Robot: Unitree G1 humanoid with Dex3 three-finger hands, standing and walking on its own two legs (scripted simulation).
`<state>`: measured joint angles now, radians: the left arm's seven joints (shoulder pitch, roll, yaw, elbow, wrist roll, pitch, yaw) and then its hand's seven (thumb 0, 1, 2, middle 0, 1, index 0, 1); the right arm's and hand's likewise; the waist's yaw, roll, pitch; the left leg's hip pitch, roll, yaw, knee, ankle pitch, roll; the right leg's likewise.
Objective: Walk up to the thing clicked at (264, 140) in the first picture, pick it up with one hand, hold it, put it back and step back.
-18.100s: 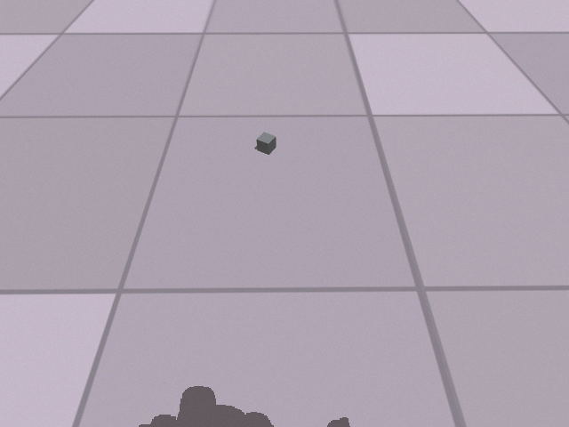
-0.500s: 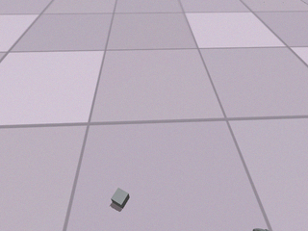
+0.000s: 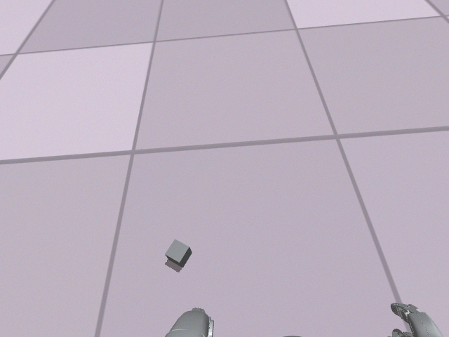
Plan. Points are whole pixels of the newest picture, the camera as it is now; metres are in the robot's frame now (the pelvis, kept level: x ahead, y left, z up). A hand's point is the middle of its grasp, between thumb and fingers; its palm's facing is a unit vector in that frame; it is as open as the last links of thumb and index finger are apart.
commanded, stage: walk up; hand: left
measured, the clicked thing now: (178, 253) +0.50 +0.26 -0.72
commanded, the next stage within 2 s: stand in 1.82 s
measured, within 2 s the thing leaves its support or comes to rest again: neither
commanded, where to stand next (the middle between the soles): +0.11 +0.06 m, yaw +3 degrees
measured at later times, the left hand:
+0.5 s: hand out of the picture +0.05 +0.37 -0.15, palm faces +0.06 -0.91 -0.41, open 7.4 cm
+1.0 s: hand out of the picture +0.11 +0.31 -0.15, palm faces -0.07 -0.90 -0.43, open 7.4 cm
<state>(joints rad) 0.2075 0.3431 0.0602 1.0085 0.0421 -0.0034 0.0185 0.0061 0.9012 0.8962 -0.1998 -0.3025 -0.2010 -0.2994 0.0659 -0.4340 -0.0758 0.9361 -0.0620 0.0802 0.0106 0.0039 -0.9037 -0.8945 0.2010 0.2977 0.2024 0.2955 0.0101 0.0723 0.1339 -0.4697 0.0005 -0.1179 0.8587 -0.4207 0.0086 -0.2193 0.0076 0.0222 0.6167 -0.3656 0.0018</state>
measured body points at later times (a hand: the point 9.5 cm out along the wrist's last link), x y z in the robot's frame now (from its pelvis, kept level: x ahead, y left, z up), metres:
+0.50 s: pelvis +0.04 +0.08 +0.00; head +0.07 +0.10 +0.45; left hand +0.05 +0.41 -0.12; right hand +0.16 -0.23 -0.10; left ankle +0.07 +0.19 -0.73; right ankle +0.01 -0.09 -0.66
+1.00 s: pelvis +0.01 +0.03 -0.02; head +0.09 +0.02 +0.42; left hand +0.11 +0.35 -0.12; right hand +0.15 -0.29 -0.13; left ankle +0.03 +0.18 -0.68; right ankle +0.05 -0.10 -0.73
